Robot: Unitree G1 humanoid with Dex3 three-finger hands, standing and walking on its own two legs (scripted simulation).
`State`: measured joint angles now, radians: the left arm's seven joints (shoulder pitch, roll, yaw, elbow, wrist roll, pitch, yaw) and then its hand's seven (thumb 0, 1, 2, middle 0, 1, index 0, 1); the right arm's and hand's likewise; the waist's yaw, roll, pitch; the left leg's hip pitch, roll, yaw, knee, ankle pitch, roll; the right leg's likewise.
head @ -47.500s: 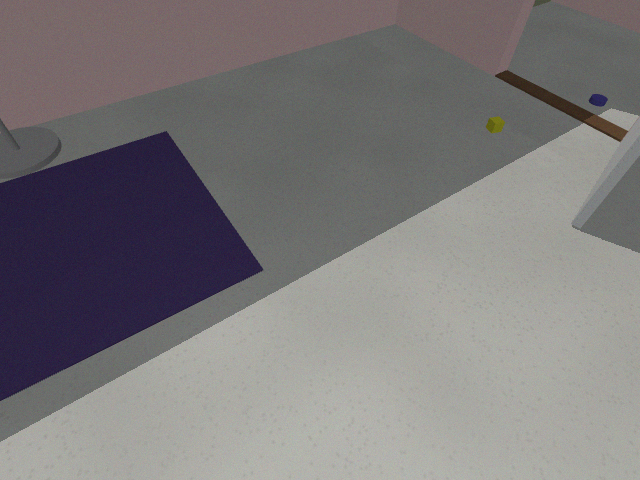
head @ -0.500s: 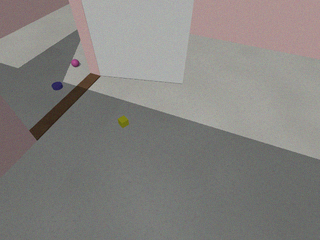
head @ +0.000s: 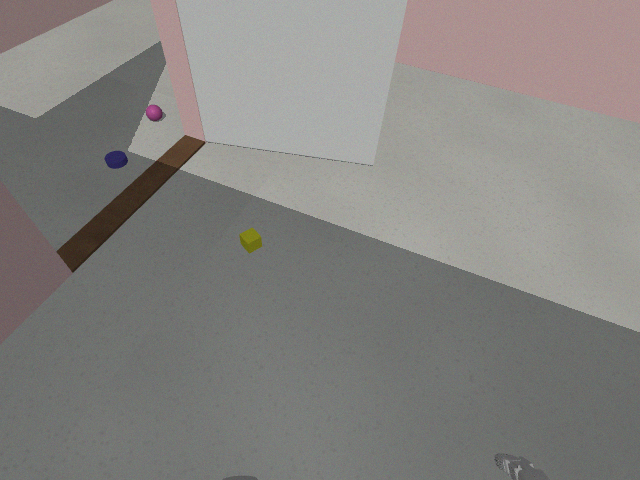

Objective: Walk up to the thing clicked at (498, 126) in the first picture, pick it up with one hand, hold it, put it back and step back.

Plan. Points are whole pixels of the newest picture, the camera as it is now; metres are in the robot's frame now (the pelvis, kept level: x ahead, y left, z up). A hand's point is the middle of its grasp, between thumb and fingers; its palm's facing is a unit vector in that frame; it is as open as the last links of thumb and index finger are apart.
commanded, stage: step back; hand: left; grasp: from above
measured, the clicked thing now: (250, 240) +1.02 +0.27 -0.73
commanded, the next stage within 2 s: stand in 0.08 s
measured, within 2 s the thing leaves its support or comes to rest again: neither
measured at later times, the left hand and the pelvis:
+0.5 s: hand out of the picture +0.11 +0.25 -0.14, palm faces -0.03 -0.94 -0.34, open 7.4 cm; pelvis +0.01 +0.00 +0.02, yaw +0 degrees
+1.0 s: hand out of the picture +0.09 +0.26 -0.14, palm faces -0.03 -0.94 -0.34, open 7.4 cm; pelvis +0.01 +0.01 +0.02, yaw +0 degrees
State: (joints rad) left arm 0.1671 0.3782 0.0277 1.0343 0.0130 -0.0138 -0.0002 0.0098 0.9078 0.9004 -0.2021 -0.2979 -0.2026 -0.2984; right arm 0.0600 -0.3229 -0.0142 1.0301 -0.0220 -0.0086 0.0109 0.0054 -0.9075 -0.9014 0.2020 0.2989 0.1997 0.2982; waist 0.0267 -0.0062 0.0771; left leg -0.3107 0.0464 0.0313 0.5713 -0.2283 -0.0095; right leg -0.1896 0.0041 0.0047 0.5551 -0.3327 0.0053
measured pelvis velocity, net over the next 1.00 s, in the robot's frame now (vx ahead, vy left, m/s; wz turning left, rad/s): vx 0.01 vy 0.01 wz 0.00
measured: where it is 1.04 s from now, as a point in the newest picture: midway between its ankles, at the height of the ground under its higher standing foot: outside the picture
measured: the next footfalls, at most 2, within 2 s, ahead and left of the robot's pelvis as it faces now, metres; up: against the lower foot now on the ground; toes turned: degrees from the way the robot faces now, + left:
none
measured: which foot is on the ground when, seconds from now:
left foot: down 0.00-1.00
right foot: down 0.00-1.00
